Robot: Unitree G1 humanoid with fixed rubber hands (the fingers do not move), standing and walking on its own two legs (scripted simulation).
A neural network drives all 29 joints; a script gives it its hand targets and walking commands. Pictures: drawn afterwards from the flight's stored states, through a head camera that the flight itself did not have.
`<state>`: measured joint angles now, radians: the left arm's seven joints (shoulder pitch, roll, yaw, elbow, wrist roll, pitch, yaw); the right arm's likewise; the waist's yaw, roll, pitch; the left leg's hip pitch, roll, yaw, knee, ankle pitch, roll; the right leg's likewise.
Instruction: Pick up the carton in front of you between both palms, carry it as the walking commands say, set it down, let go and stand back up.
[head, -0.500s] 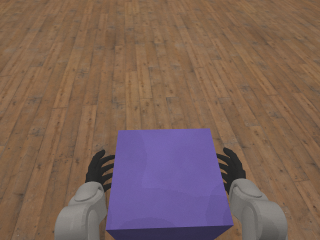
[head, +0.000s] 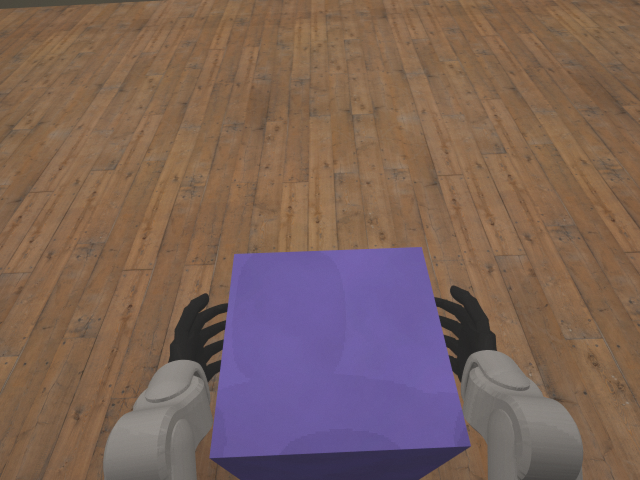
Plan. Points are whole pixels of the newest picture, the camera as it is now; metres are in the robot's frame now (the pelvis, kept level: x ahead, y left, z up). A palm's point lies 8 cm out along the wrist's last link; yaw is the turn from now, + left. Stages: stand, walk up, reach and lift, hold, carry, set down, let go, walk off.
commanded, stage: carry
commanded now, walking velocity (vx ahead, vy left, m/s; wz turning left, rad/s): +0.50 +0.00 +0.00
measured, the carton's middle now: (332, 377) +0.24 +0.00 +0.00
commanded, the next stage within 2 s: none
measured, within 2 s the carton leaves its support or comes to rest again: neither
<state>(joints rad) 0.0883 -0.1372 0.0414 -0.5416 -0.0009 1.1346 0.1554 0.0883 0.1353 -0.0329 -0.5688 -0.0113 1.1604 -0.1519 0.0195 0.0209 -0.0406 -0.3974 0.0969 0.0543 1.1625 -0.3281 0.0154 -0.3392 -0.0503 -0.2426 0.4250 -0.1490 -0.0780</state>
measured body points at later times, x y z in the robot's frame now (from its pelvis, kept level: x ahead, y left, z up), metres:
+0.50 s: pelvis +0.34 +0.04 -0.01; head +0.36 +0.06 +0.44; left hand +0.59 +0.18 +0.04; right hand +0.56 -0.13 +0.05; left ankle +0.42 +0.11 -0.74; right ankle +0.16 -0.07 -0.64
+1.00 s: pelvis +0.53 +0.00 -0.01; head +0.52 -0.01 +0.44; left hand +0.78 +0.15 +0.08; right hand +0.77 -0.16 +0.07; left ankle +0.42 +0.11 -0.74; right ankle +0.56 -0.09 -0.74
